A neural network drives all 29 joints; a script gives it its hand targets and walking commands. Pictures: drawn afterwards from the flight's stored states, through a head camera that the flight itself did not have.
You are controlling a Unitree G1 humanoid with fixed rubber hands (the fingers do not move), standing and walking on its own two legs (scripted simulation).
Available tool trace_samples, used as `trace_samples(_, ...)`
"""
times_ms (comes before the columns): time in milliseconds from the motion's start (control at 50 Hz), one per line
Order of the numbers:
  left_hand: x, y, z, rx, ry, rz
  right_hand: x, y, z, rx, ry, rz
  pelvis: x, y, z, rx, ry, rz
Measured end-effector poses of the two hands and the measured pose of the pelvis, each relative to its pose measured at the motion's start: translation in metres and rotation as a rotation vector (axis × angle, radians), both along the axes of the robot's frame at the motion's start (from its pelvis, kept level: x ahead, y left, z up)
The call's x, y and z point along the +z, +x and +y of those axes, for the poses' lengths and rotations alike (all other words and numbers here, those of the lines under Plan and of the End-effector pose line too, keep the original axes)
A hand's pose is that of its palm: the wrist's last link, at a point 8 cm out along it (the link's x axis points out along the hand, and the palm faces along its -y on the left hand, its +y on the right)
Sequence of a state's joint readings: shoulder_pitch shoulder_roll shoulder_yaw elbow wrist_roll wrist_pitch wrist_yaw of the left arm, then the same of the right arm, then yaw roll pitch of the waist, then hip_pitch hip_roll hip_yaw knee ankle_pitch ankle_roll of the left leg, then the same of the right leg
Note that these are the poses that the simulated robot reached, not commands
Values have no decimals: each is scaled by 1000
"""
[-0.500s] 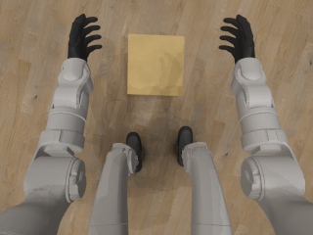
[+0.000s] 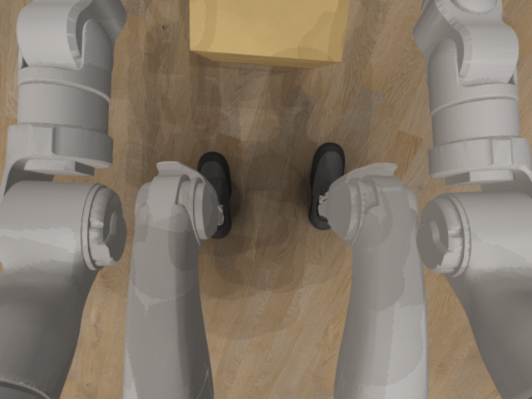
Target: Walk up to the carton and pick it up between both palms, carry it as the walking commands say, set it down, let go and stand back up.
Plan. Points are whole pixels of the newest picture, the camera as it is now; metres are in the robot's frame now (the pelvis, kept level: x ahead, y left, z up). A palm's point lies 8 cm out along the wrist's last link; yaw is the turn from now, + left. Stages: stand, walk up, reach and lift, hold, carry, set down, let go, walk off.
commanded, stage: reach and lift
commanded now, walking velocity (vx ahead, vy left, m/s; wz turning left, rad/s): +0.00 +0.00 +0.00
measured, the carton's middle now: out of the picture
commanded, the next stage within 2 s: none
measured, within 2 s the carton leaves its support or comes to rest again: neither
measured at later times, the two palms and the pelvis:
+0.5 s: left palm out of the picture +0.55 +0.17 -0.28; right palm out of the picture +0.56 -0.17 -0.27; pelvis +0.01 +0.00 -0.10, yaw +0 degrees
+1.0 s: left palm out of the picture +0.57 +0.19 -0.34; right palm out of the picture +0.59 -0.16 -0.32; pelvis +0.02 +0.00 -0.14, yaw +0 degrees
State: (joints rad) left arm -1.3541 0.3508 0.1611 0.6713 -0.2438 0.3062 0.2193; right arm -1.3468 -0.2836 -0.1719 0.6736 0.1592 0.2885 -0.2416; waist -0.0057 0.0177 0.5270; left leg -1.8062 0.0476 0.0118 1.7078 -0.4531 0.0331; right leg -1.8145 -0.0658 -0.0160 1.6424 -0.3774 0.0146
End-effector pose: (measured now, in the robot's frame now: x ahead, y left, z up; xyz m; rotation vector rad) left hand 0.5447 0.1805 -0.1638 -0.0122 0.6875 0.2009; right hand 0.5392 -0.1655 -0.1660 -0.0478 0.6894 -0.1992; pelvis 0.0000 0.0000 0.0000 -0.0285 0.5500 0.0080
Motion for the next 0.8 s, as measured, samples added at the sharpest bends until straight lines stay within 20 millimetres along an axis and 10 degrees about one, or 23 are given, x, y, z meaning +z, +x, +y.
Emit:
trace_samples(320,-79,5,-13,-44,-7,-19,-77,2,-4,2,-7,20,-77,-1,1,2,-16,-4)
trace_samples(800,-162,25,7,-84,20,-3,-150,39,-2,53,-14,35,-140,21,1,14,-28,70)
